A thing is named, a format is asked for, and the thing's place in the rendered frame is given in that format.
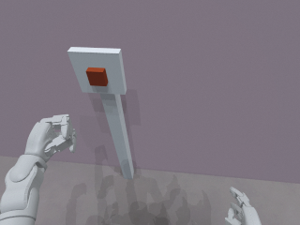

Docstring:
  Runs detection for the left robot hand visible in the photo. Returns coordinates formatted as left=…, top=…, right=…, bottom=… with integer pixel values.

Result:
left=24, top=114, right=78, bottom=163

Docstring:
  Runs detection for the right robot hand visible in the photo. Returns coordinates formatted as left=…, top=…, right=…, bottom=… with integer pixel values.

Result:
left=225, top=187, right=262, bottom=225

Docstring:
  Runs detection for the panel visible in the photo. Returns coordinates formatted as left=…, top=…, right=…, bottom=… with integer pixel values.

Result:
left=67, top=47, right=134, bottom=180

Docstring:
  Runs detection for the button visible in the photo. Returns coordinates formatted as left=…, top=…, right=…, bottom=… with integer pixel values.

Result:
left=85, top=67, right=108, bottom=86

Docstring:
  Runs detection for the left robot forearm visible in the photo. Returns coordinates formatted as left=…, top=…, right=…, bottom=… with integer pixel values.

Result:
left=0, top=154, right=48, bottom=225

